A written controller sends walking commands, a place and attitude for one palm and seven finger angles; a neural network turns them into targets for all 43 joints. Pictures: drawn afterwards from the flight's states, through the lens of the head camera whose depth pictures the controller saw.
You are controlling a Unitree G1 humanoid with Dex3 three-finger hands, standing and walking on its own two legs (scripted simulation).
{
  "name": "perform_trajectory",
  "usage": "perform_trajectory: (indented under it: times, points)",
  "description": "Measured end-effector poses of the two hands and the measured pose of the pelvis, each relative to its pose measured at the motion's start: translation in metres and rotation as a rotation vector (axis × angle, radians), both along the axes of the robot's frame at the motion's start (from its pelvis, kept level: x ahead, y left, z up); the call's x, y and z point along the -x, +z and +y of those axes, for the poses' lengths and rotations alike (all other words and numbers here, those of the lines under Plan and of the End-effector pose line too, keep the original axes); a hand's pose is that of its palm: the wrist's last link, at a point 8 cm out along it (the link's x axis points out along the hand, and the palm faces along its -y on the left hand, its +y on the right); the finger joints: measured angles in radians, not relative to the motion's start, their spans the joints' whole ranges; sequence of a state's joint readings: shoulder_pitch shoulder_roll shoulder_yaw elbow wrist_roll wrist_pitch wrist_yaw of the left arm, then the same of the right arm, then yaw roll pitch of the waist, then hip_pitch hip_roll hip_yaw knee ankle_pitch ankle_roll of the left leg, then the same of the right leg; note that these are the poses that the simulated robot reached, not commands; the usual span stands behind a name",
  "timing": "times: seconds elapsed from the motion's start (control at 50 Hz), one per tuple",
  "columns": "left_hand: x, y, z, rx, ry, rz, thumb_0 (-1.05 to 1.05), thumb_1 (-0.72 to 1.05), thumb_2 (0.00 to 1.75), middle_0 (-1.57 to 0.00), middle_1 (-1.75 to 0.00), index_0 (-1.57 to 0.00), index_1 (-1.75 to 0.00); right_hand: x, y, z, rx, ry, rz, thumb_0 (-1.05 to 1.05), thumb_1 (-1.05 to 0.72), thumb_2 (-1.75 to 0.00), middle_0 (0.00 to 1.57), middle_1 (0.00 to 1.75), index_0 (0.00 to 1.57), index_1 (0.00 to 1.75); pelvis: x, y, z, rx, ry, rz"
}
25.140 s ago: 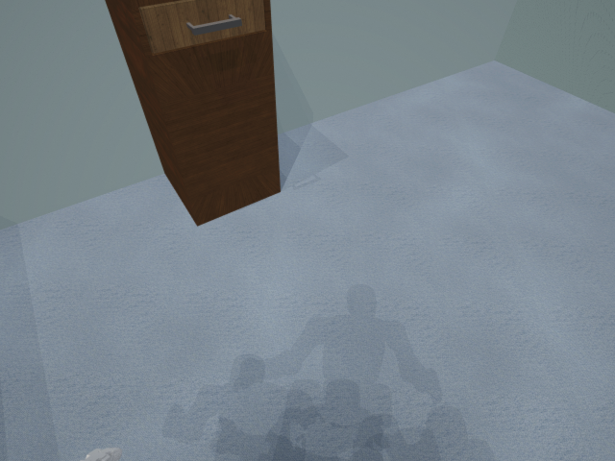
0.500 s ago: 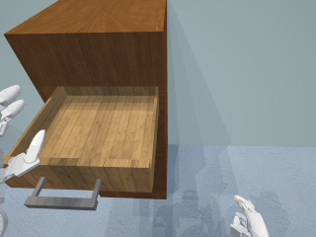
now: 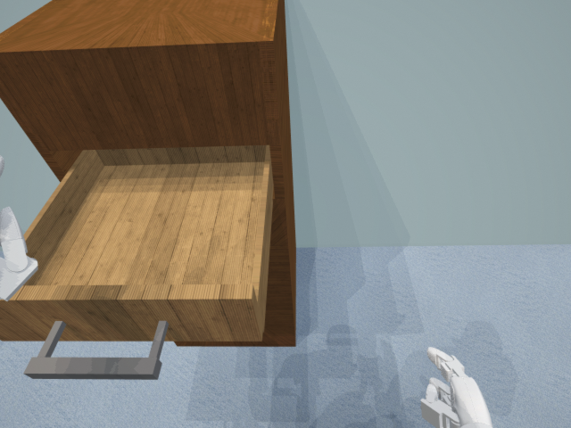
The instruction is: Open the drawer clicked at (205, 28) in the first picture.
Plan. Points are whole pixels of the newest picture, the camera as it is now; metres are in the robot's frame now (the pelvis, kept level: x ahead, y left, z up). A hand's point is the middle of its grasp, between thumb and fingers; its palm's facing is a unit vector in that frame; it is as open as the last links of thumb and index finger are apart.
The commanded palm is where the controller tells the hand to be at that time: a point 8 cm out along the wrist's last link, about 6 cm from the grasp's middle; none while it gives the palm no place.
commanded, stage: step back with the hand held close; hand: left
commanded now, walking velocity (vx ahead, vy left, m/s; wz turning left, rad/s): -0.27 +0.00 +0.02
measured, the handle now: (101, 349) +0.19 +0.26 +0.05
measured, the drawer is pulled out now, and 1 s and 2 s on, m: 0.30 0.30 0.30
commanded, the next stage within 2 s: stop stepping back and stand still in 0.90 s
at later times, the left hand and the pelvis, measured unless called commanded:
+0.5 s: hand out of the picture +0.12 +0.27 +0.23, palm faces +0.47 -0.73 -0.49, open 7.4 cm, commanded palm +0.05 +0.31 +0.24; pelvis -0.08 +0.03 -0.01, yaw +0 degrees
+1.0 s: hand out of the picture +0.02 +0.24 +0.24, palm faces +0.36 -0.80 -0.48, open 7.4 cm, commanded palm -0.04 +0.31 +0.24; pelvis -0.19 +0.03 -0.01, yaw -3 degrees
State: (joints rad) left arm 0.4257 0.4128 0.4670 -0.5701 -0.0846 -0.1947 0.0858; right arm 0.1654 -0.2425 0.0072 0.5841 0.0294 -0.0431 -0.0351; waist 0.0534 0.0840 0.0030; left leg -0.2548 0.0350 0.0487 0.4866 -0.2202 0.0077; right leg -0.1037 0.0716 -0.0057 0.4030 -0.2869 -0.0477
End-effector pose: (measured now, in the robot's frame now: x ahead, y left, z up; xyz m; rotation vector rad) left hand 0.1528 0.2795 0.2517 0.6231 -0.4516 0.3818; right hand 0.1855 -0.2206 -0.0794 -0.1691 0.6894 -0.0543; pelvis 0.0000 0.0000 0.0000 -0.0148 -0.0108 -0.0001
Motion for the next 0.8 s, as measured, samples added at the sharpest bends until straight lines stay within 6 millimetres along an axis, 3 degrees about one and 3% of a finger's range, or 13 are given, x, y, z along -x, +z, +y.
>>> perform_trajectory:
  times: [0.1, 0.18, 0.38, 0.54, 0.66, 0.8]
  points:
    - [-0.008, -0.015, -0.004, -0.006, -0.073, 0.081, 0.01, 0.89, 0.9, -0.21, -0.3, -0.21, -0.3, 0.021, 0.003, -0.011, 0.023, -0.077, 0.017, 0.01, -0.91, -0.9, 0.2, 0.3, 0.21, 0.3, 0.01, -0.001, 0.007, -0.003, -0.022, 0.022]
    - [-0.002, -0.019, -0.005, -0.041, -0.133, 0.108, 0.01, 0.89, 0.9, -0.22, -0.3, -0.21, -0.3, 0.043, 0.008, -0.015, 0.054, -0.123, 0.031, 0.01, -0.91, -0.9, 0.2, 0.3, 0.2, 0.3, 0.021, -0.003, 0.013, -0.002, -0.029, 0.029]
    - [0.048, -0.003, 0.016, -0.118, -0.11, -0.024, 0.01, 0.89, 0.9, -0.22, -0.3, -0.21, -0.3, 0.093, 0.003, 0.003, 0.079, -0.104, 0.035, 0.01, -0.91, -0.9, 0.2, 0.3, 0.2, 0.3, 0.059, -0.01, 0.026, 0.005, -0.017, 0.026]
    - [0.088, -0.008, 0.026, -0.05, -0.039, -0.081, 0.01, 0.89, 0.9, -0.22, -0.3, -0.21, -0.3, 0.12, -0.012, 0.026, 0.04, -0.047, 0.042, 0.01, -0.91, -0.9, 0.2, 0.3, 0.21, 0.3, 0.087, -0.015, 0.032, 0.013, 0.008, 0.018]
    - [0.103, -0.014, 0.038, -0.02, -0.066, -0.13, 0.01, 0.89, 0.9, -0.22, -0.3, -0.21, -0.3, 0.142, -0.013, 0.035, 0.083, -0.04, 0.065, 0.01, -0.91, -0.9, 0.2, 0.3, 0.21, 0.3, 0.103, -0.019, 0.046, 0.017, 0.016, 0.007]
    - [0.121, -0.003, 0.047, -0.032, -0.07, -0.158, 0.01, 0.89, 0.9, -0.21, -0.3, -0.21, -0.3, 0.166, -0.002, 0.049, 0.057, -0.045, 0.023, 0.01, -0.91, -0.9, 0.2, 0.3, 0.21, 0.3, 0.132, -0.012, 0.048, 0.034, -0.025, 0.02]
